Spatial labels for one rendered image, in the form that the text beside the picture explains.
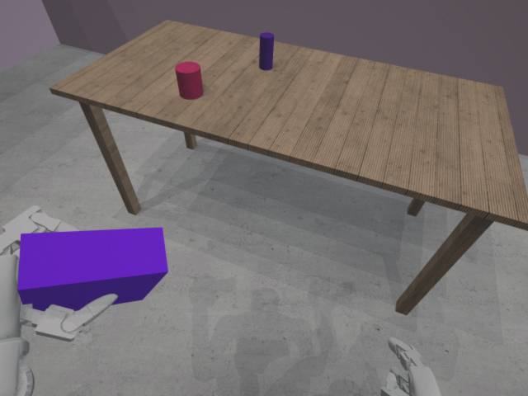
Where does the robot right hand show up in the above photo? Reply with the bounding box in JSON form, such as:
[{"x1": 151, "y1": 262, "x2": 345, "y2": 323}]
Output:
[{"x1": 381, "y1": 337, "x2": 442, "y2": 396}]

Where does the sponge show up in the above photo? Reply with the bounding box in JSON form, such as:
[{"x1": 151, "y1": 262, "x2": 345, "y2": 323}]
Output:
[{"x1": 17, "y1": 228, "x2": 168, "y2": 311}]

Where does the robot left hand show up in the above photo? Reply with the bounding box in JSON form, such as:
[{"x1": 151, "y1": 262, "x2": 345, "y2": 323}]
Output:
[{"x1": 0, "y1": 205, "x2": 118, "y2": 342}]

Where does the robot left forearm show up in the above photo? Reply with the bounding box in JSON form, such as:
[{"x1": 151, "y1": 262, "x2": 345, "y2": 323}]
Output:
[{"x1": 0, "y1": 337, "x2": 35, "y2": 396}]

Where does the table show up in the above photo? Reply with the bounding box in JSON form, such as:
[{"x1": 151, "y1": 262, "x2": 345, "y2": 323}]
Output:
[{"x1": 49, "y1": 20, "x2": 528, "y2": 315}]

